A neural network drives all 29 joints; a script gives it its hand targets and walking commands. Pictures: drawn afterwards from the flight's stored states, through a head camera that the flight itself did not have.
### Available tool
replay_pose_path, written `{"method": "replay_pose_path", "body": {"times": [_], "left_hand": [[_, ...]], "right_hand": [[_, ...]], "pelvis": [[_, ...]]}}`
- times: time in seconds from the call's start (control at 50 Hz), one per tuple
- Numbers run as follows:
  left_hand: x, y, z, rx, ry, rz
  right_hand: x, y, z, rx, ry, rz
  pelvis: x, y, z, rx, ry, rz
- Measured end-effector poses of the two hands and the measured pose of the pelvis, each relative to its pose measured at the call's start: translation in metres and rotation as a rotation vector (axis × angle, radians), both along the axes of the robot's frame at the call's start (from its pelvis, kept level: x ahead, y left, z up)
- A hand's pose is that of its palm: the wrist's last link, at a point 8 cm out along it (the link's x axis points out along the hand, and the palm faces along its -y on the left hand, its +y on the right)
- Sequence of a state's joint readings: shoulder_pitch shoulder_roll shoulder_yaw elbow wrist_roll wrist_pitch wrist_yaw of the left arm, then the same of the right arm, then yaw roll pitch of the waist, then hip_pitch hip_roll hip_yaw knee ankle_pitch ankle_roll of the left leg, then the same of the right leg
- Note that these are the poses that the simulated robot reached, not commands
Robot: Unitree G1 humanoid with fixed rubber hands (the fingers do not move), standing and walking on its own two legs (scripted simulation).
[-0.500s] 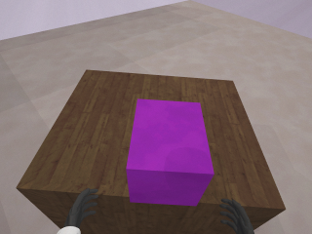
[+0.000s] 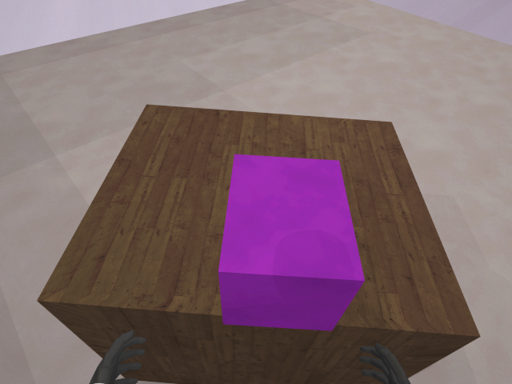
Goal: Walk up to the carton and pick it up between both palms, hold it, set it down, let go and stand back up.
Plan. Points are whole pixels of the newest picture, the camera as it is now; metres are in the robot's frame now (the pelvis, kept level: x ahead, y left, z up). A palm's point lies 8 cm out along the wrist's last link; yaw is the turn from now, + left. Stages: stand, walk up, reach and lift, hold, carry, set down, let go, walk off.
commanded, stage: let go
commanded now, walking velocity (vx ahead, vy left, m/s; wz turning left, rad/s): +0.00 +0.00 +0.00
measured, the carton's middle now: (282, 240) +0.39 -0.04 -0.02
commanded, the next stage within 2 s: stand in 0.34 s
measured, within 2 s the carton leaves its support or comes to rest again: neither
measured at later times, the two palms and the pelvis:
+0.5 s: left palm out of the picture +0.12 +0.23 -0.09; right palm out of the picture +0.13 -0.25 -0.09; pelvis +0.00 -0.01 +0.00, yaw +1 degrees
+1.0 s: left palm out of the picture +0.01 +0.25 -0.12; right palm out of the picture +0.01 -0.26 -0.12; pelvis -0.05 +0.00 -0.01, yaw +1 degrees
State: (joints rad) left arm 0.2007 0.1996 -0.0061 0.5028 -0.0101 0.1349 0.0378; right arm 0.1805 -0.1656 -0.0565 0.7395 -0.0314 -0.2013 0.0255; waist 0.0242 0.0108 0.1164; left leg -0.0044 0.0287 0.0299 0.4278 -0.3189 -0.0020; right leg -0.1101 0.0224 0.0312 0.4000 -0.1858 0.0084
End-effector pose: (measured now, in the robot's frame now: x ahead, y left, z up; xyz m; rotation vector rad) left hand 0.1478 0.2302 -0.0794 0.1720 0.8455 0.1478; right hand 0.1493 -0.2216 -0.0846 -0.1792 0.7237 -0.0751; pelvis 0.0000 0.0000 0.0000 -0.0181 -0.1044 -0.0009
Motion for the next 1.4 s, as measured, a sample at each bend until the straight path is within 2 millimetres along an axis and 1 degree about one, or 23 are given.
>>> {"method": "replay_pose_path", "body": {"times": [0.08,0.16,0.28,0.38,0.44,0.54,0.62,0.88,0.98,1.06,1.14,1.22,1.3,1.4], "left_hand": [[0.009,0.000,0.005,0.002,-0.024,-0.021],[0.014,-0.004,0.007,-0.009,-0.027,-0.030],[0.011,-0.010,0.005,-0.025,-0.016,-0.025],[0.004,-0.015,0.000,-0.025,-0.007,-0.021],[-0.008,-0.009,-0.006,-0.006,-0.016,-0.012],[-0.039,0.005,-0.016,0.025,0.022,0.012],[-0.062,0.012,-0.022,0.038,0.061,0.025],[-0.117,0.015,-0.034,0.039,0.146,0.024],[-0.138,0.017,-0.041,0.038,0.192,0.022],[-0.153,0.020,-0.046,0.038,0.224,0.023],[-0.164,0.023,-0.049,0.037,0.250,0.027],[-0.173,0.025,-0.052,0.037,0.270,0.033],[-0.177,0.027,-0.053,0.036,0.284,0.039],[-0.178,0.028,-0.054,0.035,0.294,0.043]], "right_hand": [[0.001,0.001,0.000,0.008,-0.014,-0.002],[0.001,-0.001,0.001,0.004,-0.023,-0.001],[0.001,-0.007,0.003,-0.007,-0.026,0.001],[-0.001,-0.013,0.002,-0.013,-0.005,-0.007],[-0.009,-0.022,-0.005,-0.037,0.068,-0.028],[-0.031,-0.038,-0.012,-0.072,0.147,-0.053],[-0.049,-0.044,-0.015,-0.083,0.182,-0.060],[-0.111,-0.036,-0.030,-0.067,0.275,-0.038],[-0.137,-0.036,-0.035,-0.072,0.316,-0.042],[-0.153,-0.037,-0.037,-0.079,0.342,-0.051],[-0.164,-0.038,-0.039,-0.084,0.359,-0.061],[-0.169,-0.037,-0.041,-0.085,0.368,-0.070],[-0.171,-0.035,-0.043,-0.083,0.371,-0.075],[-0.168,-0.033,-0.044,-0.078,0.371,-0.078]], "pelvis": [[0.000,0.001,0.000,-0.002,0.000,-0.001],[0.001,0.001,0.000,-0.002,-0.004,-0.001],[0.001,-0.001,0.000,0.000,-0.011,0.000],[0.000,-0.005,-0.001,0.000,0.001,0.005],[-0.001,-0.006,-0.002,0.003,0.033,0.016],[-0.003,-0.008,-0.004,0.006,0.042,0.029],[-0.008,-0.008,-0.005,0.007,0.038,0.034],[-0.039,-0.006,-0.007,0.017,0.023,0.033],[-0.050,-0.004,-0.009,0.021,0.024,0.029],[-0.057,-0.002,-0.011,0.022,0.027,0.026],[-0.062,0.000,-0.013,0.024,0.029,0.023],[-0.064,0.002,-0.014,0.025,0.031,0.020],[-0.064,0.004,-0.015,0.026,0.034,0.017],[-0.062,0.006,-0.015,0.026,0.038,0.014]]}}
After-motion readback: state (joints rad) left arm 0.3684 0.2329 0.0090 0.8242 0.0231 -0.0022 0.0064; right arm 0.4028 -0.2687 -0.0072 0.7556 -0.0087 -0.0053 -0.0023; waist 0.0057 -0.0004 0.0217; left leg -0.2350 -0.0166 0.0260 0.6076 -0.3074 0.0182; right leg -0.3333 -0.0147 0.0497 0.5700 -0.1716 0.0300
